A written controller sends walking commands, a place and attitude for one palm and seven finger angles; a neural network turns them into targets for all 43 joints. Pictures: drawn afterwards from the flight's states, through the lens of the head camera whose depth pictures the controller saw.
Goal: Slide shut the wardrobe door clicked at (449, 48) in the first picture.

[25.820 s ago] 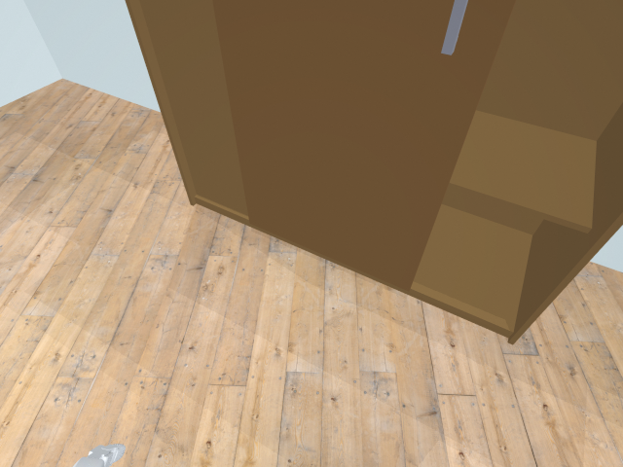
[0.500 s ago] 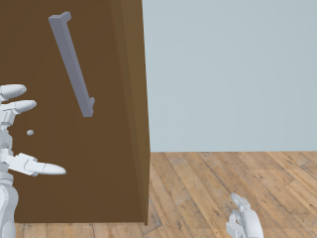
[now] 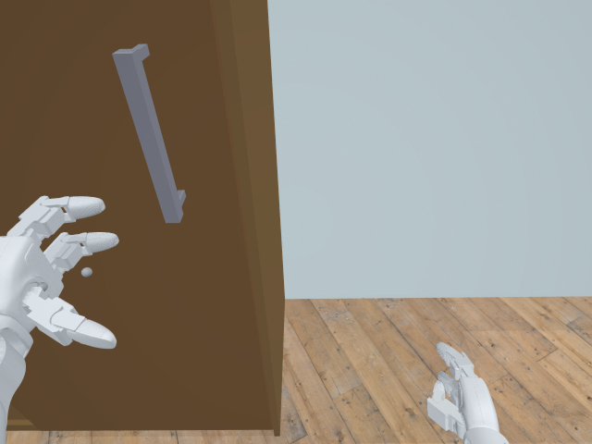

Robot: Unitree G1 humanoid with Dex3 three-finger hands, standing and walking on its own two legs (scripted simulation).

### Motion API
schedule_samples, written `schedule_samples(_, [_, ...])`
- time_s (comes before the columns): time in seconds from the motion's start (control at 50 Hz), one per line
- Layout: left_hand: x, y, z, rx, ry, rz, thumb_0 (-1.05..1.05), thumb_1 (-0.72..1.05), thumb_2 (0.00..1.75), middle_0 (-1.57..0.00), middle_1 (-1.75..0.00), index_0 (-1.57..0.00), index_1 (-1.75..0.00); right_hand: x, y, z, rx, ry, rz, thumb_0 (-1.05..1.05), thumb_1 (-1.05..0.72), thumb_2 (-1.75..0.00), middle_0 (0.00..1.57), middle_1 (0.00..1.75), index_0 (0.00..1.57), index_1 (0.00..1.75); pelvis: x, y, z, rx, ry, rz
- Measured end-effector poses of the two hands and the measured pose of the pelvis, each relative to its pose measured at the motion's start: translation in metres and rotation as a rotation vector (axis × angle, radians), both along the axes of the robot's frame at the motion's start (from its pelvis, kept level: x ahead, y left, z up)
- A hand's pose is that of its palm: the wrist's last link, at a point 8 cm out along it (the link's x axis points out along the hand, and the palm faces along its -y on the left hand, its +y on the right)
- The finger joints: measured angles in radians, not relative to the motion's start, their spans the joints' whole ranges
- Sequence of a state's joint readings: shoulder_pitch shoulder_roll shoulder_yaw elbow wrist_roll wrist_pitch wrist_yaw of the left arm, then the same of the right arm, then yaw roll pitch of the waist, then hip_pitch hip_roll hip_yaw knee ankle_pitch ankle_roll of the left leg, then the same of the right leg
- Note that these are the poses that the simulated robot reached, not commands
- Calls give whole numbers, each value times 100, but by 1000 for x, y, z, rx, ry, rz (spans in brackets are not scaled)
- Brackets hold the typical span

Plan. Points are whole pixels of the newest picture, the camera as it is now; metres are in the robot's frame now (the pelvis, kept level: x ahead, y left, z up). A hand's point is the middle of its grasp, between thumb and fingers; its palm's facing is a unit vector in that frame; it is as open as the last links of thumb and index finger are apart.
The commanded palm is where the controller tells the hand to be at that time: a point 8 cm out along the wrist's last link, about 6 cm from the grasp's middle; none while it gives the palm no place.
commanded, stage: draw the hand back to the body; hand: left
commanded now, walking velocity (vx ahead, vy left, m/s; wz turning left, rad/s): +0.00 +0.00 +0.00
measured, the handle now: (158, 140) +0.38 +0.25 +0.27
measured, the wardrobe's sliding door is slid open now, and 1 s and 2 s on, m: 0.00 0.00 0.00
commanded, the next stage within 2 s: step back with the hand held close in 1.14 s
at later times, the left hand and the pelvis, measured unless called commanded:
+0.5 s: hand (97, 290) +0.20 +0.26 +0.18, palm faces +0.47 -0.81 -0.35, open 11.4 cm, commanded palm +0.15 +0.29 +0.19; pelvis +0.00 +0.00 +0.00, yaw -2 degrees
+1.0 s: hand (93, 293) +0.20 +0.27 +0.17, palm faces +0.46 -0.82 -0.34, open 7.5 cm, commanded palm +0.15 +0.30 +0.18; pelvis +0.01 +0.01 +0.01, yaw -2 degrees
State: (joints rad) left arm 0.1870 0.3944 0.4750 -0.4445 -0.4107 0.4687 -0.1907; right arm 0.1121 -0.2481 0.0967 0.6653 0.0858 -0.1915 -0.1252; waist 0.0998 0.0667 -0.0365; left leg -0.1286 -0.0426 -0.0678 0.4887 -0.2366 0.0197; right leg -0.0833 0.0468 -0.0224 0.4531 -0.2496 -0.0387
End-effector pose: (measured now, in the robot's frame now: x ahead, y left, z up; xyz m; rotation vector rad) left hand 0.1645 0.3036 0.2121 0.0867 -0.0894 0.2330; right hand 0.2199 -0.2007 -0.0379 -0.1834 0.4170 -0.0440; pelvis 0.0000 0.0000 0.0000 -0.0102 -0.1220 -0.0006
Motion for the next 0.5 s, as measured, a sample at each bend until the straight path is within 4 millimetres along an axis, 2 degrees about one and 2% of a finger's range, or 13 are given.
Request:
schedule_samples(0.08, [-8,-7,-6,-1,2,3,-1,-52,22,-25,-113,-25,-113,-3,-2,1,-8,-8,5,1,-90,-90,20,30,21,30,-5,-3,-1,0,-6,5])
schedule_samples(0.14, [-13,-6,-1,151,-56,137,-1,-46,24,-25,-110,-25,-110,-11,-4,0,-23,-7,23,1,-90,-90,20,30,21,30,-10,-6,-1,-6,-5,6])
schedule_samples(0.26, [-23,-2,-4,292,-147,289,-1,-29,32,-24,-100,-25,-100,-44,-14,-22,-30,111,4,1,-90,-90,20,30,21,30,-14,-9,1,-8,1,-6])
schedule_samples(0.4, [-18,-7,-18,327,-133,274,-1,-6,44,-23,-87,-24,-86,-81,-29,-48,-49,279,-68,1,-90,-90,20,30,21,30,-8,-5,4,-4,-1,-18])
schedule_samples(0.5, [-9,-10,-22,349,-123,233,0,12,52,-23,-76,-24,-76,-87,-35,-51,-50,299,-116,1,-90,-90,20,30,21,30,-2,-1,4,-2,-1,-31])
